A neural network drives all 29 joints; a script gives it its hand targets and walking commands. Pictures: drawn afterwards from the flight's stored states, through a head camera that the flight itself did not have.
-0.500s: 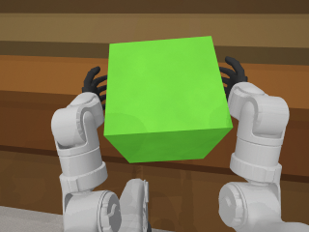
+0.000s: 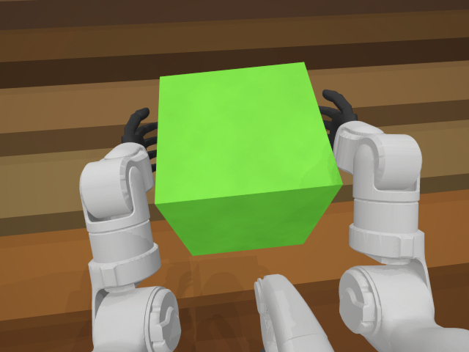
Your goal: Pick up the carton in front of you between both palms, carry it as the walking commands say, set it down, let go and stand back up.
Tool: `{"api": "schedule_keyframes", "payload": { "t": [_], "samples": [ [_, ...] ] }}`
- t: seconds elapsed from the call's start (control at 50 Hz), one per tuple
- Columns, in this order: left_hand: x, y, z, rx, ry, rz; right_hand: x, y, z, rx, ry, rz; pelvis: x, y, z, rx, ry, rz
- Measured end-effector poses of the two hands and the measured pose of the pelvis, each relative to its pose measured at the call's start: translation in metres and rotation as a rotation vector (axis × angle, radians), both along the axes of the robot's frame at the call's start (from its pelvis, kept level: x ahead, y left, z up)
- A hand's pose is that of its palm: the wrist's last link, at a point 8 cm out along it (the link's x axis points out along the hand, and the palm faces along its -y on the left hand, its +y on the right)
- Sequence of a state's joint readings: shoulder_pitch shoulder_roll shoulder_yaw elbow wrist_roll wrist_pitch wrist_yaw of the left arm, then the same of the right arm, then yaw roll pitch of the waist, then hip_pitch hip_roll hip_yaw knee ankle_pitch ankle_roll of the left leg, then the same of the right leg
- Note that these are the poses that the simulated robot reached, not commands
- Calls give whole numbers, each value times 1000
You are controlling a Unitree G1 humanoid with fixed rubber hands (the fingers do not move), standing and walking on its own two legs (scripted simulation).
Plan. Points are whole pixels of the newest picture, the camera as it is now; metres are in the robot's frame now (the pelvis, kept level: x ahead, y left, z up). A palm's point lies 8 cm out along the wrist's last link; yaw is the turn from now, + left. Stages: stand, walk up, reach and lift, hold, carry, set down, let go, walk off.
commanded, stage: carry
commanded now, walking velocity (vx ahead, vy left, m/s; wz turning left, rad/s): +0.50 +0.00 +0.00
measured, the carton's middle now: (241, 171) +0.39 -0.05 +0.11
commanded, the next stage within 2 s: none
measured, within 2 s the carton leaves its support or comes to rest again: neither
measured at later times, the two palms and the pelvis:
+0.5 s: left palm out of the picture +0.67 +0.19 +0.32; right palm out of the picture +0.72 -0.10 +0.31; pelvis +0.31 +0.00 +0.12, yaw +2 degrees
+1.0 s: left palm out of the picture +0.99 +0.18 +0.42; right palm out of the picture +0.97 -0.12 +0.43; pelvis +0.61 +0.05 +0.24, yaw +1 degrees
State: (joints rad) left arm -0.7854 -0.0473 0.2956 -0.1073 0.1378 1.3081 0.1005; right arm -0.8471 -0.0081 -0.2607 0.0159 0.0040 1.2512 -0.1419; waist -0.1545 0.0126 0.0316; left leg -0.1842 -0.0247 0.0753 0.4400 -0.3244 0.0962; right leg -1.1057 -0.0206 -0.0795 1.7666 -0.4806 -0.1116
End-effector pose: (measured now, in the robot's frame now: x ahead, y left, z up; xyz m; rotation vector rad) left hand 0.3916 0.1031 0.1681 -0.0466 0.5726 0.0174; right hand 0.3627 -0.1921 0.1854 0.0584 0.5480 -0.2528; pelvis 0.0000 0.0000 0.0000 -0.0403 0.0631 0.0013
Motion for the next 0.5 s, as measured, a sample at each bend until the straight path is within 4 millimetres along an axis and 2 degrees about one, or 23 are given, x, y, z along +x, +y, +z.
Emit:
{"api": "schedule_keyframes", "payload": {
  "t": [0.08,0.14,0.18,0.24,0.3,0.36,0.42,0.5],
  "samples": [
    [52,17,26,18,7,52,72,15,31,-30,11,77,65,-13,7,-17,8,1],
    [84,36,38,47,64,116,129,34,40,-26,67,160,113,-25,19,-24,7,12],
    [98,51,42,66,115,171,164,51,43,-14,115,224,133,-32,33,-28,-1,20],
    [112,71,47,74,199,231,199,74,46,5,195,279,160,-35,63,-25,-12,22],
    [134,84,65,60,229,267,230,88,60,19,224,297,188,-37,91,3,-16,35],
    [173,89,94,60,181,282,267,93,85,42,176,297,218,-34,107,28,-10,47],
    [218,90,125,75,112,281,306,92,109,63,104,273,253,-23,115,32,2,42],
    [282,89,150,92,81,240,356,90,129,74,73,232,310,-1,122,48,7,23]
  ]
}}
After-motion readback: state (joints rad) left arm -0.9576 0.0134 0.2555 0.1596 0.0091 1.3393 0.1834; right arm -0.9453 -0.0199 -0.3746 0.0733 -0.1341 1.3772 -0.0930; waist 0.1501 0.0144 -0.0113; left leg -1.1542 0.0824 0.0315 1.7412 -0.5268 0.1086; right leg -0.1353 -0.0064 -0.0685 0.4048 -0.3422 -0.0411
